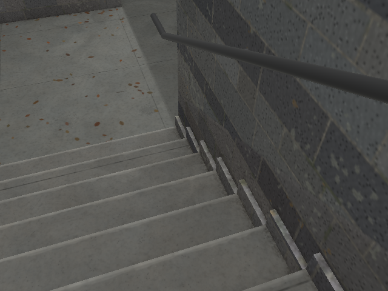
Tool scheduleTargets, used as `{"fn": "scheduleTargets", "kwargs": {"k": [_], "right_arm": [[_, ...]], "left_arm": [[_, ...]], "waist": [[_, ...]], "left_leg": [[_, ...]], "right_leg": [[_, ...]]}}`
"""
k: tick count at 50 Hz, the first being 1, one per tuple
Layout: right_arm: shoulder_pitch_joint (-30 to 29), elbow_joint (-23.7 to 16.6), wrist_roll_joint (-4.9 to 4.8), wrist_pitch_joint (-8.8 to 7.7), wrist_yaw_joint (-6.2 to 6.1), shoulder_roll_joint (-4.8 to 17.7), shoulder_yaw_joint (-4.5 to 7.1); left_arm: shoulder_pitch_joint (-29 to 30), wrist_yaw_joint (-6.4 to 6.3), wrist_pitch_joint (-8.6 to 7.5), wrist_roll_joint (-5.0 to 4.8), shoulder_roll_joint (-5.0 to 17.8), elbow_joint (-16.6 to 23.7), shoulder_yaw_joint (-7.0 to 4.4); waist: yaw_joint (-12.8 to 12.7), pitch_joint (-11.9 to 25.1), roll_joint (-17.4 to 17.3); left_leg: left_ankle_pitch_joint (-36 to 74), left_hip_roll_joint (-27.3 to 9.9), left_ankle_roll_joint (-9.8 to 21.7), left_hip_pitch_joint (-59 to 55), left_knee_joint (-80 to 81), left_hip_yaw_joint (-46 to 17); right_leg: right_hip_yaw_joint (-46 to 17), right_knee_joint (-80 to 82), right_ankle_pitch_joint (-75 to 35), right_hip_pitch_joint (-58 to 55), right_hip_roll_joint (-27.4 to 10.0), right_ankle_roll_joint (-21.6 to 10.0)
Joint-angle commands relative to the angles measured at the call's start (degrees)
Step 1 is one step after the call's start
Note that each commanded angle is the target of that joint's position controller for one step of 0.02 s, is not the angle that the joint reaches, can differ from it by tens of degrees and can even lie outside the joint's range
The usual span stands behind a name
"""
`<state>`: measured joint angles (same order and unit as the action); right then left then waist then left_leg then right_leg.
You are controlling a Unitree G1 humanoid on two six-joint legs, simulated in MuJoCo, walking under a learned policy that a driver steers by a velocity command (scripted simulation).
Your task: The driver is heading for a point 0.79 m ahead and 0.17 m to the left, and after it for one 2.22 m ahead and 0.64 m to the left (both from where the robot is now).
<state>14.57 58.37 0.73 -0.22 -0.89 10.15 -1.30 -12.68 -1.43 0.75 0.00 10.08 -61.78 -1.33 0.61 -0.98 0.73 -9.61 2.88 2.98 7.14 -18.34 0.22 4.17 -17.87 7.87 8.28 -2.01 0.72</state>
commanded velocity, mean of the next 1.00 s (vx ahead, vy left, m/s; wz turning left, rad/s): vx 0.09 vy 0.00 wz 0.00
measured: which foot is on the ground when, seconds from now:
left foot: down 0.00-0.92, up 0.94-1.00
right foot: down 0.00-1.00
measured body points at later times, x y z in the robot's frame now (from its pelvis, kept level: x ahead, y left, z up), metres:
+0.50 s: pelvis +0.02 +0.02 +0.00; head +0.03 +0.02 +0.45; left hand +0.03 +0.24 -0.16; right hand +0.05 -0.22 -0.15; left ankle +0.00 +0.09 -0.75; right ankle +0.02 -0.13 -0.75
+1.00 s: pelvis +0.10 -0.01 -0.01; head +0.10 -0.02 +0.44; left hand +0.07 +0.24 -0.15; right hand +0.11 -0.26 -0.16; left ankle +0.03 +0.08 -0.72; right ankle +0.04 -0.10 -0.75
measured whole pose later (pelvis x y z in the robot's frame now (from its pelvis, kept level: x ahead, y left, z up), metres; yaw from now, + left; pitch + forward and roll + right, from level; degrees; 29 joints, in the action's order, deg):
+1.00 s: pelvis +0.10 -0.01 -0.01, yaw +2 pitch +1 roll +0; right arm 20.5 58.7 1.9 -0.5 -0.1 13.8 2.6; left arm -21.4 -0.7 -3.1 0.8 10.9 -61.8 -2.7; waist -0.7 2.0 -2.2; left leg -24.4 3.1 4.2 14.7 -43.6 -0.4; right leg 4.2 -24.2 18.5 6.6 0.9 -2.2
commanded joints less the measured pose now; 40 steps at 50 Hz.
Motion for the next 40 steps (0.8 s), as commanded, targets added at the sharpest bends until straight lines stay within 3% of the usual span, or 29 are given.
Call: {"fn": "scheduleTargets", "kwargs": {"k": [1,8,11,16,32,33,35,37,39,40], "right_arm": [[0.6,-1.3,-0.37,-0.22,-0.30,6.1,1.24],[1.1,-0.3,-0.23,0.05,-0.63,6.1,1.38],[1.5,-0.1,-0.44,-0.31,-0.49,5.8,1.26],[2.2,0.4,-0.85,-0.50,-0.53,6.7,1.46],[3.6,1.2,-0.74,-0.46,-0.78,6.2,1.24],[4.4,1.5,-0.69,-0.41,-0.78,6.0,1.15],[5.1,1.6,-0.65,0.16,-0.75,8.5,2.16],[7.3,1.7,-0.18,0.79,-0.44,10.5,3.48],[8.9,1.5,0.06,0.82,-0.10,10.8,4.32],[9.5,1.2,0.10,0.91,0.16,10.4,4.55]], "left_arm": [[-1.9,-0.38,0.05,0.07,4.6,0.5,-0.67],[-2.5,-0.82,0.02,0.11,4.4,-0.8,-0.20],[-3.1,-1.17,0.43,-0.08,2.9,-1.2,0.61],[-4.1,-1.32,0.59,-0.18,4.2,-1.6,0.68],[-5.1,-1.60,0.78,0.01,3.3,-2.6,1.14],[-5.6,-1.52,0.82,0.12,2.9,-2.9,1.27],[-5.4,-1.25,0.93,0.66,3.4,-2.3,0.92],[-3.9,-0.79,0.91,1.18,3.9,-0.9,0.69],[-2.9,-0.44,0.58,1.59,3.6,0.2,0.72],[-2.3,-0.23,0.14,1.92,4.2,0.8,0.47]], "waist": [[-0.6,-1.0,-1.6],[-0.1,-0.9,-1.7],[-0.3,-1.3,-1.4],[-0.2,-1.0,-1.1],[-0.2,-0.6,-0.3],[0.0,0.6,-0.4],[0.4,-0.6,-2.9],[1.3,-4.4,-4.6],[1.9,-7.4,-5.1],[2.2,-7.2,-5.0]], "left_leg": [[-0.7,-7.9,0.1,4.6,6.6,-9.5],[2.6,-7.5,0.5,2.6,6.3,-9.5],[3.0,-7.1,0.8,2.8,6.5,-9.4],[7.1,-6.8,1.0,1.5,5.7,-9.1],[11.4,-6.3,1.2,0.5,4.7,-9.0],[5.3,-5.9,1.4,-0.1,5.9,-9.3],[-12.4,-5.6,3.8,0.4,8.4,-11.9],[-26.8,-7.8,7.1,-0.1,10.7,-16.0],[-29.0,-10.9,9.9,-0.4,11.7,-19.6],[-27.3,-12.5,10.8,-0.6,11.2,-21.4]], "right_leg": [[-4.6,1.9,-0.9,-1.7,-3.2,-0.3],[-4.4,1.6,-1.0,0.1,-3.6,0.1],[-4.3,1.8,-1.2,0.1,-3.7,0.7],[-4.3,1.3,-2.0,0.4,-4.0,0.8],[-3.9,1.2,-2.7,-0.2,-4.3,0.7],[-3.4,1.3,-0.2,-0.7,-3.9,0.7],[-0.5,-3.0,9.6,2.1,-1.1,0.2],[1.4,-8.1,14.6,9.8,0.5,-0.7],[1.5,-11.3,14.6,14.7,0.3,-1.8],[0.8,-12.6,14.7,15.5,0.0,-2.7]]}}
